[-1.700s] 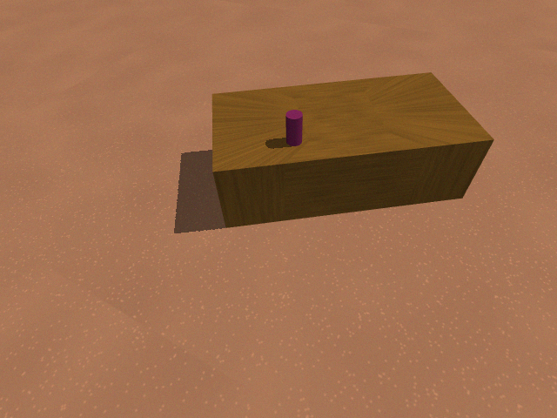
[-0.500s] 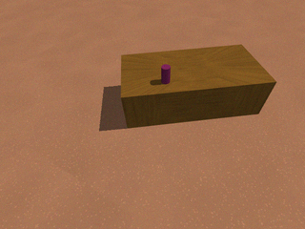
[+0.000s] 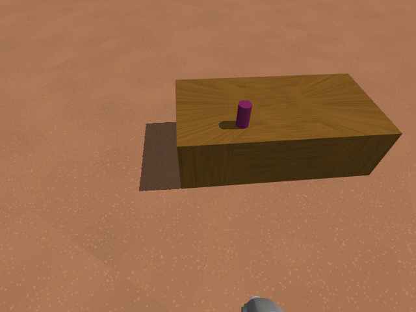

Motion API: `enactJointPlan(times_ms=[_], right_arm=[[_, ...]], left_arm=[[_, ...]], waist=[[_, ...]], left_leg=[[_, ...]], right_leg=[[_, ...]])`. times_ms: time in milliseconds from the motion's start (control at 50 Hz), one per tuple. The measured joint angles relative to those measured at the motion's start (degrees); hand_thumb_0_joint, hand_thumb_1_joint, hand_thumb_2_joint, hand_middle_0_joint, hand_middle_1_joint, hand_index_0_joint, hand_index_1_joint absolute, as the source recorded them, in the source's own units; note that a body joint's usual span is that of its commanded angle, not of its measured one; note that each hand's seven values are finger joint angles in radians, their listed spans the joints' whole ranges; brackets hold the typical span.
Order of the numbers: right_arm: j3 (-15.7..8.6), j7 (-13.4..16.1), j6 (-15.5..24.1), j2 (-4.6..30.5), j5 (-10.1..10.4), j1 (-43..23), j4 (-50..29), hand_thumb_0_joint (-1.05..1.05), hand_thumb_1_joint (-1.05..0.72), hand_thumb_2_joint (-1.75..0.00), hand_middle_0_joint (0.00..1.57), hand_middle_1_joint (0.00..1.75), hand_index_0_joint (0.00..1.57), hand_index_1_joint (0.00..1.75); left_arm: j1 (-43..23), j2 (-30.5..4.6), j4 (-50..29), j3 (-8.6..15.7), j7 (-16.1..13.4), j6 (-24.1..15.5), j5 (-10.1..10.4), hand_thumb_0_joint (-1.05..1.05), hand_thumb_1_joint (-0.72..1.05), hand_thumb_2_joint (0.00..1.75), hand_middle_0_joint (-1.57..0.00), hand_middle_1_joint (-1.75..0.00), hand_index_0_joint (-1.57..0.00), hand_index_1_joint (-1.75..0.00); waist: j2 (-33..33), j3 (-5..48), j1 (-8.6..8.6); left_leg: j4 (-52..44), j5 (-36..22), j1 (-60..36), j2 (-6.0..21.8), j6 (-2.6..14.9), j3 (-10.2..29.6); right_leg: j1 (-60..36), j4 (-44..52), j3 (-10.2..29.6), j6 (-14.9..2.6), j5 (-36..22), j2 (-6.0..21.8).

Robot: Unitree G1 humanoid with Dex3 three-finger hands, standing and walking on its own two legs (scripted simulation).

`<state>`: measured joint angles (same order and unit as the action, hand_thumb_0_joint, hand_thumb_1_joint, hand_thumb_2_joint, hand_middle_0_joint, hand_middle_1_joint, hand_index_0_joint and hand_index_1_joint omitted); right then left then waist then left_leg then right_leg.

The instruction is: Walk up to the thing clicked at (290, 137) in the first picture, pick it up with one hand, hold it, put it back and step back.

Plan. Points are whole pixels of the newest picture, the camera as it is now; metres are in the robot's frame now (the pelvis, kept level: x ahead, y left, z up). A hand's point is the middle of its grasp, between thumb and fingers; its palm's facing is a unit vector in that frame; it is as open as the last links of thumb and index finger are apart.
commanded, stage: walk up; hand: right
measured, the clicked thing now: (243, 114) +1.07 -0.20 -0.35
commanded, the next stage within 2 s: none
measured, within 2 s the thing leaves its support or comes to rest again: neither
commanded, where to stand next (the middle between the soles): +0.61 +0.01 m, yaw +1 degrees
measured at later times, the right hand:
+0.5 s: hand (328, 241) +0.30 -0.29 -0.14, palm faces -0.10 +0.93 -0.35, open 7.4 cm
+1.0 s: hand (308, 200) +0.43 -0.28 -0.15, palm faces -0.03 +0.93 -0.36, open 7.4 cm
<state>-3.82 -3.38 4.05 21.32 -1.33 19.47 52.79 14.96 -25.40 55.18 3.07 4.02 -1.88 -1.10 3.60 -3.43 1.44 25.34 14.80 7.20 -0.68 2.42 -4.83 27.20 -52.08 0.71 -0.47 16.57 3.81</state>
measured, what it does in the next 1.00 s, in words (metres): walks ahead: right foot, then left foot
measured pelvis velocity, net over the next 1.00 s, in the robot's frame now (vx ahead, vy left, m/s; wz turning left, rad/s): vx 0.39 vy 0.00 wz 0.01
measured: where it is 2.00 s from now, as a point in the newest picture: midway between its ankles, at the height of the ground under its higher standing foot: (203, 242)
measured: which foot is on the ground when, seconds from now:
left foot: down 0.00-0.22, up 0.24-0.58, down 0.60-1.00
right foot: up 0.00-0.18, down 0.20-0.62, up 0.64-1.00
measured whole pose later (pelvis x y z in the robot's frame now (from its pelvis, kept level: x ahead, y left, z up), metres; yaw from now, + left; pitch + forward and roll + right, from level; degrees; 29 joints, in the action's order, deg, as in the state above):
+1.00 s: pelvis +0.39 +0.00 -0.01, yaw +1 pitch -3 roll +1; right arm -3.0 -3.1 3.3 24.6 -0.7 21.2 47.5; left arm 17.4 -24.4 50.2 3.3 4.2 -3.2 -1.2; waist -0.2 -3.4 1.7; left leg 34.0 21.4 9.7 2.8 0.2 -5.3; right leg 22.6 -35.9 -2.8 -1.5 13.5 4.3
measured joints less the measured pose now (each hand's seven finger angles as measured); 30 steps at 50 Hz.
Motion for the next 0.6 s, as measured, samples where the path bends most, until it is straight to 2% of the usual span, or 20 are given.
enactJointPlan(times_ms=[100,180,200,220,240,300,340,400,480,540,600], right_arm=[[0.15,-0.14,0.20,0.76,0.33,2.17,-1.11,0.00,-0.90,-0.90,0.20,0.30,0.20,0.30],[0.00,0.13,-0.27,1.62,0.38,3.29,-1.98,0.01,-0.90,-0.90,0.20,0.30,0.20,0.30],[-0.01,0.29,-0.47,1.84,0.43,3.63,-2.29,0.01,-0.90,-0.90,0.20,0.30,0.20,0.30],[-0.05,0.55,-0.74,2.19,0.58,3.52,-2.36,0.01,-0.90,-0.90,0.20,0.30,0.20,0.30],[0.00,0.88,-1.18,2.25,0.72,3.00,-2.30,0.01,-0.90,-0.90,0.20,0.30,0.20,0.30],[0.64,1.41,-1.84,2.44,1.03,0.99,-1.98,0.01,-0.90,-0.90,0.20,0.30,0.20,0.29],[0.79,1.31,-1.69,2.89,1.22,-0.37,-2.23,0.01,-0.90,-0.90,0.20,0.30,0.20,0.29],[0.49,0.58,-1.40,3.26,0.87,-2.16,-3.30,0.01,-0.90,-0.90,0.20,0.30,0.20,0.29],[-0.08,-0.44,-1.50,3.19,0.31,-3.80,-4.22,0.00,-0.90,-0.90,0.20,0.30,0.20,0.29],[-0.40,-0.95,-1.35,3.10,0.04,-4.61,-4.27,0.00,-0.90,-0.90,0.20,0.30,0.20,0.29],[-0.76,-1.15,-0.62,3.37,-0.16,-4.84,-4.49,0.00,-0.90,-0.90,0.20,0.30,0.20,0.29]], left_arm=[[-1.61,1.36,-1.62,0.10,1.13,0.22,-0.25,0.01,0.91,0.90,-0.20,-0.30,-0.21,-0.30],[-2.62,1.80,-2.58,0.55,1.06,-0.29,-0.24,0.01,0.91,0.90,-0.20,-0.30,-0.21,-0.30],[-2.75,1.77,-3.05,0.66,0.85,-0.73,-0.27,0.01,0.91,0.90,-0.20,-0.30,-0.21,-0.30],[-3.29,2.14,-3.42,0.89,0.41,-1.34,-0.42,0.01,0.91,0.90,-0.20,-0.30,-0.21,-0.30],[-3.75,2.48,-4.09,0.99,-0.06,-1.98,-0.49,0.01,0.91,0.90,-0.20,-0.30,-0.21,-0.30],[-3.95,3.47,-6.09,0.31,-0.82,-3.09,0.42,0.01,0.91,0.90,-0.20,-0.30,-0.21,-0.30],[-3.04,4.14,-6.86,-0.31,-1.19,-3.34,0.78,0.01,0.91,0.90,-0.20,-0.30,-0.21,-0.30],[-0.93,4.26,-7.30,-0.86,-1.37,-3.42,0.65,0.00,0.90,0.90,-0.20,-0.30,-0.21,-0.30],[1.60,3.29,-7.60,-0.75,-1.23,-3.25,0.04,0.01,0.90,0.90,-0.20,-0.30,-0.21,-0.30],[3.33,2.09,-7.66,-0.59,-1.05,-3.00,-0.09,0.01,0.90,0.90,-0.20,-0.30,-0.21,-0.30],[5.39,0.88,-7.20,-0.63,-0.97,-2.31,-0.07,0.01,0.90,0.90,-0.20,-0.30,-0.21,-0.30]], waist=[[-2.15,-0.50,0.75],[-3.83,-0.30,1.25],[-4.33,-0.20,1.24],[-5.62,-0.64,1.08],[-6.45,-1.20,0.87],[-6.72,-1.95,-0.44],[-7.15,-1.93,-1.16],[-7.38,-1.55,-1.70],[-6.38,-1.42,-2.56],[-5.19,-1.35,-3.47],[-4.05,-0.45,-3.64]], left_leg=[[-2.51,2.44,-4.49,-0.18,-0.45,0.08],[0.21,7.41,-6.32,0.59,-1.90,0.31],[2.78,9.62,-6.05,1.13,-2.17,0.56],[7.68,11.79,-4.74,2.46,-1.76,1.07],[15.03,12.17,-2.12,2.96,-1.13,2.36],[34.62,12.18,7.22,0.76,-0.26,5.56],[37.95,9.75,12.01,0.83,-0.24,6.33],[34.42,6.33,17.38,2.55,-1.17,6.94],[22.96,2.43,20.54,4.94,-2.30,5.64],[14.58,-1.20,19.80,5.51,-2.14,4.27],[8.81,-3.65,16.46,4.61,-1.44,2.55]], right_leg=[[0.57,11.52,-1.62,-0.35,-5.53,1.54],[-3.24,18.14,-3.06,-1.37,-6.30,0.55],[-5.02,20.09,-3.54,-1.67,-6.81,-0.25],[-5.73,19.74,-4.28,-1.44,-8.15,-1.31],[-5.84,17.94,-4.92,-1.22,-6.75,-1.88],[-7.90,16.73,-5.33,-1.53,-3.36,-1.71],[-10.53,18.92,-5.54,-1.44,-3.00,-1.80],[-13.89,22.08,-5.93,-1.29,-2.61,-2.20],[-17.24,23.80,-6.47,-1.03,-0.67,-2.21],[-19.11,22.80,-6.66,-0.13,2.13,-1.81],[-19.75,18.39,-6.61,0.83,7.10,-0.81]])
